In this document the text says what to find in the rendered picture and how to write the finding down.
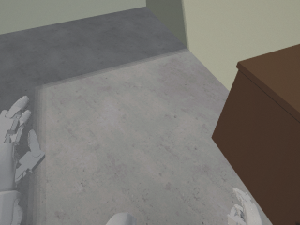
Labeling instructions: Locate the counter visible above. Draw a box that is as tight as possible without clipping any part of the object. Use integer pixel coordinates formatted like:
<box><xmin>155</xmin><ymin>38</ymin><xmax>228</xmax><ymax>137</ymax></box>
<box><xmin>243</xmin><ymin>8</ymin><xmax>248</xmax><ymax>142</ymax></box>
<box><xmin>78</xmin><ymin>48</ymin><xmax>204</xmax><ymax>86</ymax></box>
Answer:
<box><xmin>211</xmin><ymin>44</ymin><xmax>300</xmax><ymax>225</ymax></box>

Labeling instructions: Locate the robot left thigh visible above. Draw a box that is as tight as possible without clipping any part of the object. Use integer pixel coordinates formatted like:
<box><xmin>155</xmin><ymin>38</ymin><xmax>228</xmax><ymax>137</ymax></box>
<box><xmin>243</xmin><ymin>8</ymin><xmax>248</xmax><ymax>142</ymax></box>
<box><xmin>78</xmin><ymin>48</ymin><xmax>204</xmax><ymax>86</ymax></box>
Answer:
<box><xmin>106</xmin><ymin>212</ymin><xmax>137</xmax><ymax>225</ymax></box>

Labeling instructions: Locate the robot left hand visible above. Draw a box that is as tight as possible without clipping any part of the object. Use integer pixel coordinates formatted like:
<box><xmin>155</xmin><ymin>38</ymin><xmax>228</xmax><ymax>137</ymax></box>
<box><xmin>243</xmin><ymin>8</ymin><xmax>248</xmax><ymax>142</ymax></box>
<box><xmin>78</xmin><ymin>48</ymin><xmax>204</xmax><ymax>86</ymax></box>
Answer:
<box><xmin>0</xmin><ymin>96</ymin><xmax>45</xmax><ymax>192</ymax></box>

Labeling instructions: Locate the left robot forearm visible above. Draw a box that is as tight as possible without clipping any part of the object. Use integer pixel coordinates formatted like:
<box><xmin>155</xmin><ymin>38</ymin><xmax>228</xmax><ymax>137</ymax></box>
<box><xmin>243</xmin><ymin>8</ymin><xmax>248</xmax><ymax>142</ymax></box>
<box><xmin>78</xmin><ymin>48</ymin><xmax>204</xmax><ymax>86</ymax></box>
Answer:
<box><xmin>0</xmin><ymin>190</ymin><xmax>24</xmax><ymax>225</ymax></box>

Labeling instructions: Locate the robot right hand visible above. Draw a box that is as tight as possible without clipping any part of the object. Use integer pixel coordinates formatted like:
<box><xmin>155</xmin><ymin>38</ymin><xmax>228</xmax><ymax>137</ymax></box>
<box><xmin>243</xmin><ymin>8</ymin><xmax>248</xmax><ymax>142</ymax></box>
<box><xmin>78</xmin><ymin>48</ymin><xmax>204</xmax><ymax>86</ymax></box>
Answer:
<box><xmin>227</xmin><ymin>187</ymin><xmax>264</xmax><ymax>225</ymax></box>

